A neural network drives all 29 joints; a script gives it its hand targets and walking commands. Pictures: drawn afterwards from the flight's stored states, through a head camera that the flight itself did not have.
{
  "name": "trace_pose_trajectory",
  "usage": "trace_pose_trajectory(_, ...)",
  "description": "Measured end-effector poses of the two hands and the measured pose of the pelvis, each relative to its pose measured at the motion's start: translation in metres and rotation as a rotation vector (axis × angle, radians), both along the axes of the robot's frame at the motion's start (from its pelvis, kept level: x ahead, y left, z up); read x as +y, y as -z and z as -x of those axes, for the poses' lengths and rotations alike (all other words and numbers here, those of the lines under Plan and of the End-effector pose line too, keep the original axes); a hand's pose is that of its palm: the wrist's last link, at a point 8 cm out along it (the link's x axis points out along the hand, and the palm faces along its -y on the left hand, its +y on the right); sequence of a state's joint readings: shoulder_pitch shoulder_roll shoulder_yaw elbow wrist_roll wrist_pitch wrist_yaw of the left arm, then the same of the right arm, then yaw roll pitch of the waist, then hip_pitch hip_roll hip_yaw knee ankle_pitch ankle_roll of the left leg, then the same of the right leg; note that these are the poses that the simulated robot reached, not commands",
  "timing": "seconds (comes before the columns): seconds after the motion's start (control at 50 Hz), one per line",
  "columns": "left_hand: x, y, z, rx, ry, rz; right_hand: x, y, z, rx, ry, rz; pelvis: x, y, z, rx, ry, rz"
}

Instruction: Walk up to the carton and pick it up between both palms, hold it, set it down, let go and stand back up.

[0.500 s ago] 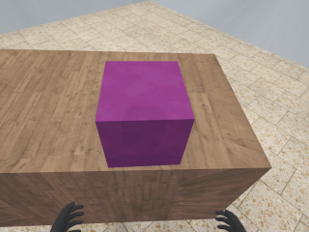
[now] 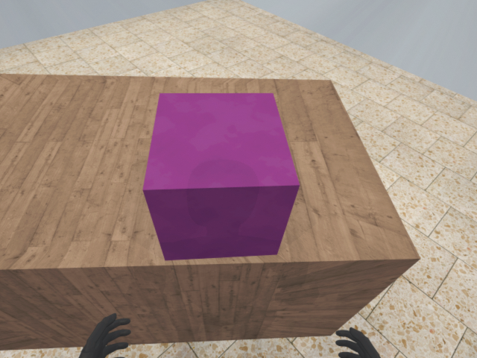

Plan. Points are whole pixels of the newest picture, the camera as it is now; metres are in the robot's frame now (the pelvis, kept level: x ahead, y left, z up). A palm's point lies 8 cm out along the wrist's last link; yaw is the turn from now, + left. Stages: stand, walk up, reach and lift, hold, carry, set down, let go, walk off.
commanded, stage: let go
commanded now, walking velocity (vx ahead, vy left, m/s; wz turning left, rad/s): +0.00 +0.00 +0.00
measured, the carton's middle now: (219, 175) +0.48 +0.06 +0.02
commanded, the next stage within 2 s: stand in 0.20 s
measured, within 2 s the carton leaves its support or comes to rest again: neither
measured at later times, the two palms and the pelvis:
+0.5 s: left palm out of the picture +0.12 +0.30 -0.09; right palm out of the picture +0.11 -0.25 -0.10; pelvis +0.00 +0.01 +0.00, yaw +0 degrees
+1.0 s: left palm out of the picture +0.07 +0.32 -0.11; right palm out of the picture +0.08 -0.25 -0.12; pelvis +0.00 +0.01 +0.00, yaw +0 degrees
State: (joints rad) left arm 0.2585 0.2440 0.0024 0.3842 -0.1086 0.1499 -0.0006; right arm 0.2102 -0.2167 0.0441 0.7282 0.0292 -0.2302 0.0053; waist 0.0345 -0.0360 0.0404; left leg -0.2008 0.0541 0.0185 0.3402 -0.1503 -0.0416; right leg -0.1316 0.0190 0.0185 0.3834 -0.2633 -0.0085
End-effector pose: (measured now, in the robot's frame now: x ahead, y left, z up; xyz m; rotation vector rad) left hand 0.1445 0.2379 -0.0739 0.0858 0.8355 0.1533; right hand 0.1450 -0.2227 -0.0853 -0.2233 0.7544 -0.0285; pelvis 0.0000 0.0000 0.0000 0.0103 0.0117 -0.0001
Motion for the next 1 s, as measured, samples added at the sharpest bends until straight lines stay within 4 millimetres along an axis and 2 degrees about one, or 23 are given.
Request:
trace_pose_trajectory(0.28,0.001,0.0,0.0,-0.003,0.016,-0.019,0.0,0.001,-0.004,0.006,-0.012,0.01,0.0,0.0,-0.001,0.0,0.0,0.0)
trace_pose_trajectory(0.48,0.056,0.01,0.024,0.066,0.075,-0.179,-0.022,0.018,0.029,0.246,0.026,0.105,0.008,0.002,0.0,-0.009,0.001,0.01)
trace_pose_trajectory(0.6,0.074,0.017,0.041,0.126,0.068,-0.209,-0.024,0.022,0.043,0.301,0.042,0.116,0.011,0.003,0.002,-0.014,0.001,0.014)
trace_pose_trajectory(1.0,0.084,0.033,0.076,0.244,0.024,-0.206,-0.029,0.032,0.069,0.397,0.077,0.122,0.012,0.003,0.004,-0.017,0.001,0.014)
